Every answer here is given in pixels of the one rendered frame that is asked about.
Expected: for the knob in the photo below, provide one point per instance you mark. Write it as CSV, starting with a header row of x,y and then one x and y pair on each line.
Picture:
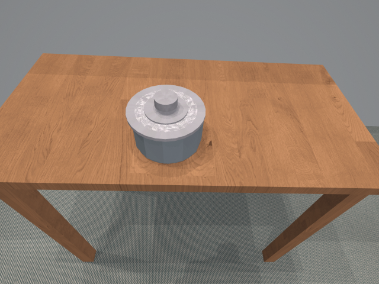
x,y
165,100

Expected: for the lid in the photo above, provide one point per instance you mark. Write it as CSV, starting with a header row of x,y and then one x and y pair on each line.
x,y
150,123

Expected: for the pot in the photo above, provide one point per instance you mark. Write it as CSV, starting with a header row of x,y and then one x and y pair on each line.
x,y
170,151

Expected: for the table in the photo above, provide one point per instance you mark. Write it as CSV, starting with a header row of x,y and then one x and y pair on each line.
x,y
268,128

